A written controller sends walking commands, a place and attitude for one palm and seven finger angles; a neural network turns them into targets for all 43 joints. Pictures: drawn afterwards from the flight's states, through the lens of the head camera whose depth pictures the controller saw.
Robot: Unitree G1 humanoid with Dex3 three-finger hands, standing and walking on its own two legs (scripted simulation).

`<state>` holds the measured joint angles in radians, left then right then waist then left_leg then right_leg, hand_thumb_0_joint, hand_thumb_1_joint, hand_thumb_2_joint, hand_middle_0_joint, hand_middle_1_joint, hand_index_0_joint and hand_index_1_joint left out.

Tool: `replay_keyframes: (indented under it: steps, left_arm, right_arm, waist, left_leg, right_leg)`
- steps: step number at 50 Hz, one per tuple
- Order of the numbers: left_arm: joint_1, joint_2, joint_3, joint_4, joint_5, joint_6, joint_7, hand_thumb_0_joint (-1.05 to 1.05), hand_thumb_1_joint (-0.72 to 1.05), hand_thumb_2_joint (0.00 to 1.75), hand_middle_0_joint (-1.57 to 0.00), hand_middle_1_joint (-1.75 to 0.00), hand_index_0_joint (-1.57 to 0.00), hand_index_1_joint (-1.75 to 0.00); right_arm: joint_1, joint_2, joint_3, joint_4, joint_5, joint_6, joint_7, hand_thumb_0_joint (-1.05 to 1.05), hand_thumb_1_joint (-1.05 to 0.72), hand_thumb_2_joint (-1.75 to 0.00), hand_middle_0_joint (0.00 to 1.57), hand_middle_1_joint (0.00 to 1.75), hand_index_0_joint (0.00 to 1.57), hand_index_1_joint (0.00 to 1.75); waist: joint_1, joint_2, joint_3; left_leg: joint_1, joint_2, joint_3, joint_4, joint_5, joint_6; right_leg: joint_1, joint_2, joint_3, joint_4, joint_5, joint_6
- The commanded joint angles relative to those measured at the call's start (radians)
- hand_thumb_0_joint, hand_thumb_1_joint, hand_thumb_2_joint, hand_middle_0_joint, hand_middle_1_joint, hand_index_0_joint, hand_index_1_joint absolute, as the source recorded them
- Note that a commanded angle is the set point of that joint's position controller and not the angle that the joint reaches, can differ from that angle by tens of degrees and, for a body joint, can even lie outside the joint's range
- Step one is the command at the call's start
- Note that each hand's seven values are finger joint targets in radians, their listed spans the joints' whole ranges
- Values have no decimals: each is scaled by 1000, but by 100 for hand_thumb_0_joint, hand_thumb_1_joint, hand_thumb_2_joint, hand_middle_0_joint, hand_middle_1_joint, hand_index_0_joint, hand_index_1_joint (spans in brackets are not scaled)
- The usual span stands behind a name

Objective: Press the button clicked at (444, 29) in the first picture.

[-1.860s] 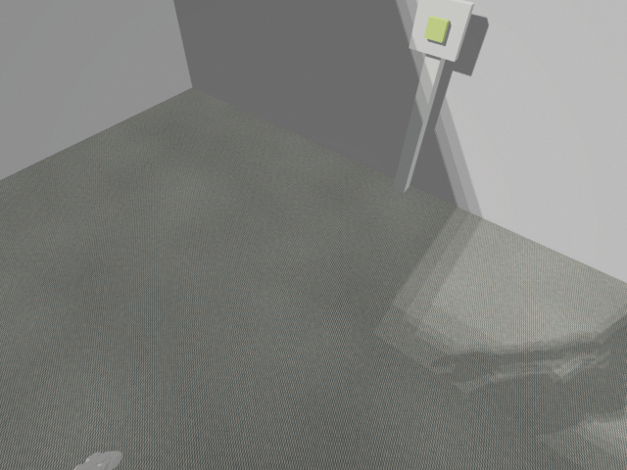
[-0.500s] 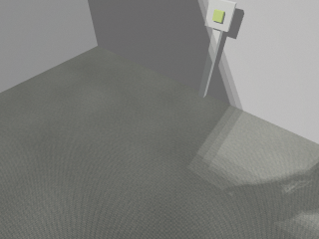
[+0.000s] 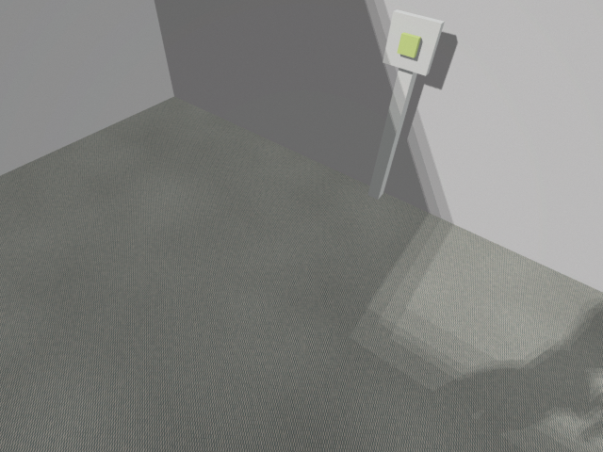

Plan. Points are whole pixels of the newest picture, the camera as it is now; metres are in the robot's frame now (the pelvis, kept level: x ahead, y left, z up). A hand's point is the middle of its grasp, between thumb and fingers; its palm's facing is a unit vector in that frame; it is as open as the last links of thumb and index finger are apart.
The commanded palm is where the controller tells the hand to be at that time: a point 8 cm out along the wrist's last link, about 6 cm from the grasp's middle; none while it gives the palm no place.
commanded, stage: walk to a spot facing it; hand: left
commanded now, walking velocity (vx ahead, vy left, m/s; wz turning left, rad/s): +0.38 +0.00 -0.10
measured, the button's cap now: (409, 44) +1.45 -0.30 +0.00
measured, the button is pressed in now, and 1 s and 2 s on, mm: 0 0 0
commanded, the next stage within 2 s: turn to face it in 1.24 s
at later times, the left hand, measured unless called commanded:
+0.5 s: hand (232, 373) +0.29 +0.13 -0.17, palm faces -0.05 -0.98 -0.21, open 7.3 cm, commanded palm none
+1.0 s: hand (230, 301) +0.43 +0.17 -0.16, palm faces +0.01 -0.99 -0.15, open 7.4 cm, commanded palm none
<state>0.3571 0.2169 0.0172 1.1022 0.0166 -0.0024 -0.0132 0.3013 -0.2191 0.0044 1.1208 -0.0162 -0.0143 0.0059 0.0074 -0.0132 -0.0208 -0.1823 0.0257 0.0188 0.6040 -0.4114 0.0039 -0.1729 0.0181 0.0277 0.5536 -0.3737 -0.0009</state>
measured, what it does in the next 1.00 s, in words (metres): walks ahead: right foot, then left foot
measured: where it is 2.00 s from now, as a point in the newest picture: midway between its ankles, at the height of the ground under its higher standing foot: (328, 333)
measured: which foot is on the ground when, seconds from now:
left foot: down 0.00-0.36, up 0.38-0.72, down 0.74-1.00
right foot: down 0.00-0.02, up 0.04-0.34, down 0.36-0.76, up 0.78-1.00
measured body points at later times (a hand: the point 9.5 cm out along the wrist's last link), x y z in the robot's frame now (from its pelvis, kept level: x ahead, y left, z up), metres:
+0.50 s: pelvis +0.18 -0.05 +0.00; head +0.21 -0.04 +0.45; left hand +0.29 +0.19 -0.15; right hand +0.10 -0.27 -0.16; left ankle +0.12 +0.08 -0.64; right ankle +0.23 -0.14 -0.73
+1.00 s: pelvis +0.40 -0.01 +0.02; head +0.42 +0.00 +0.47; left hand +0.43 +0.22 -0.15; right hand +0.39 -0.25 -0.13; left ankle +0.38 +0.08 -0.73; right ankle +0.44 -0.16 -0.65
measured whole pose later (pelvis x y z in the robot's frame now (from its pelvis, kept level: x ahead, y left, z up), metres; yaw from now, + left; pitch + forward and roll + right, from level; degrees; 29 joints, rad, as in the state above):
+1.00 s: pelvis +0.40 -0.01 +0.02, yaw -3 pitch +0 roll +0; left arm 0.29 0.18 0.08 1.06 0.03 -0.01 -0.02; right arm 0.32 -0.15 -0.05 1.08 -0.02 -0.08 -0.02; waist 0.01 -0.04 0.03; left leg -0.12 0.05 0.21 0.38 -0.25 0.03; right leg -0.56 -0.13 -0.08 1.05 -0.23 0.02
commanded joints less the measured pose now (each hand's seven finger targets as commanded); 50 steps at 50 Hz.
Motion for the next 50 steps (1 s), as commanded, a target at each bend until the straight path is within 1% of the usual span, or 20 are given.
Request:
replay_keyframes:
  steps: [1,2,3,7,12,15,16,17,18,19,21,24,31,35,36,37,38,39,43,50]
  left_arm:
    - [-114,70,29,-106,0,-32,8,0,90,90,-20,-30,-20,-30]
    - [-200,82,24,-148,4,-50,14,0,90,90,-20,-30,-20,-30]
    - [-231,81,31,-152,5,-53,13,0,90,90,-20,-30,-20,-30]
    - [-230,14,33,-148,5,-33,-18,0,90,90,-20,-30,-20,-30]
    - [-251,-24,32,-163,-2,-29,-27,0,90,90,-20,-30,-20,-30]
    - [-32,22,50,-94,7,-37,-13,0,90,90,-20,-30,-20,-30]
    - [112,71,65,-53,13,-49,-5,0,90,90,-20,-30,-20,-30]
    - [228,172,90,-26,20,-62,12,0,90,90,-20,-30,-20,-30]
    - [248,248,105,-17,4,-61,19,0,90,90,-20,-30,-20,-30]
    - [155,234,102,-43,-7,-53,21,0,90,90,-20,-30,-20,-30]
    - [-23,127,66,-81,2,-55,29,0,90,90,-20,-30,-20,-30]
    - [-100,70,49,-92,14,-64,32,0,90,90,-20,-30,-20,-30]
    - [-45,104,55,-65,13,-71,19,0,90,90,-20,-30,-20,-30]
    - [-30,105,61,-62,11,-61,17,0,90,90,-20,-30,-20,-30]
    - [-14,77,55,-65,8,-59,13,0,90,90,-20,-30,-20,-30]
    - [-5,19,48,-87,2,-60,5,0,90,90,-20,-30,-20,-30]
    - [-55,9,42,-136,3,-63,3,0,90,90,-20,-30,-20,-30]
    - [-98,33,49,-136,10,-59,8,0,90,90,-20,-30,-20,-30]
    - [-44,-6,53,-81,19,-42,-11,0,90,90,-20,-30,-20,-30]
    - [-142,-32,51,-118,15,-15,-19,0,90,90,-20,-30,-20,-30]
  right_arm:
    - [284,-189,-59,27,-12,-59,-27,0,-90,-90,20,30,20,30]
    - [366,-172,-55,56,-12,-61,-38,0,-90,-90,20,30,20,30]
    - [367,-127,-44,57,-10,-62,-45,0,-90,-90,20,30,20,30]
    - [264,-86,-42,30,-8,-79,-54,0,-90,-90,20,30,20,30]
    - [244,-79,-47,50,-8,-79,-51,0,-90,-90,20,30,20,30]
    - [217,-104,-59,54,3,-73,-48,0,-90,-90,20,30,20,30]
    - [209,-90,-60,47,6,-73,-41,0,-90,-90,20,30,20,30]
    - [230,-33,-52,26,18,-75,-26,0,-90,-90,20,30,20,30]
    - [237,24,-49,-9,21,-73,-30,0,-90,-90,20,30,20,30]
    - [150,9,-56,-27,19,-64,-25,0,-90,-90,20,30,20,30]
    - [71,16,-61,-51,-5,-48,-14,0,-90,-90,20,30,20,30]
    - [173,57,-60,-24,-15,-11,-8,0,-90,-90,20,30,20,30]
    - [-15,39,-65,-124,-8,-22,24,0,-90,-90,20,30,20,30]
    - [27,2,-75,-120,-7,-42,21,0,-90,-90,20,30,20,30]
    - [108,-40,-83,-94,-11,-48,12,0,-90,-90,20,30,20,30]
    - [229,-142,-110,-69,-22,-57,2,0,-90,-90,20,30,20,30]
    - [309,-203,-118,-55,-23,-53,-6,0,-90,-90,20,30,20,30]
    - [256,-167,-104,-52,-17,-48,-19,0,-90,-90,20,30,20,30]
    - [65,-49,-70,-93,-9,-78,-27,0,-90,-90,20,30,20,30]
    - [111,-50,-77,-47,-4,-80,-28,0,-90,-90,20,30,20,30]
  waist:
    - [-130,324,129]
    - [-148,305,174]
    - [-138,160,203]
    - [-61,140,211]
    - [-25,154,176]
    - [80,118,54]
    - [145,71,-18]
    - [178,-109,-124]
    - [136,-213,-173]
    - [133,-132,-100]
    - [47,-44,92]
    - [-47,-59,85]
    - [-19,-92,138]
    - [-62,13,129]
    - [-93,96,91]
    - [-136,336,46]
    - [-151,408,40]
    - [-137,298,48]
    - [-24,110,81]
    - [-20,121,123]
  left_leg:
    - [265,284,-368,-334,228,145]
    - [372,367,-465,-343,501,204]
    - [369,390,-423,-310,656,231]
    - [248,292,-209,-380,516,183]
    - [114,211,-22,-384,633,135]
    - [93,188,54,-97,880,96]
    - [-10,155,69,103,786,64]
    - [-223,76,103,427,411,36]
    - [-402,-8,48,760,-144,23]
    - [-443,56,-25,839,-101,39]
    - [-438,134,-39,782,27,33]
    - [-315,149,5,602,76,-1]
    - [-243,121,92,174,177,-21]
    - [-6,66,151,-14,180,-14]
    - [133,80,106,-87,108,2]
    - [257,273,-209,-247,-41,76]
    - [277,439,-479,-402,-79,160]
    - [214,446,-483,-425,-142,172]
    - [62,322,-136,-423,133,111]
    - [105,275,62,-455,303,130]
  right_leg:
    - [-438,26,-90,374,1,-37]
    - [-625,-4,-54,507,-168,-32]
    - [-660,-62,-21,578,-148,-36]
    - [-594,-123,-66,514,-26,-18]
    - [-266,-56,-190,159,130,-37]
    - [37,-2,-213,60,207,-72]
    - [240,-28,-171,17,227,-88]
    - [431,-273,119,-68,140,-168]
    - [447,-518,529,-223,106,-272]
    - [298,-509,525,-308,-127,-277]
    - [-35,-432,347,-345,-197,-209]
    - [-196,-340,86,-364,-43,-153]
    - [-174,-291,-5,-374,-50,-149]
    - [-195,-254,-48,-233,-26,-118]
    - [-242,-197,-94,-54,48,-91]
    - [-389,-86,-186,272,-5,-39]
    - [-522,-19,-163,547,-215,-19]
    - [-557,-72,-70,684,-156,-30]
    - [-489,-162,-44,665,98,-1]
    - [-472,-176,-109,334,191,31]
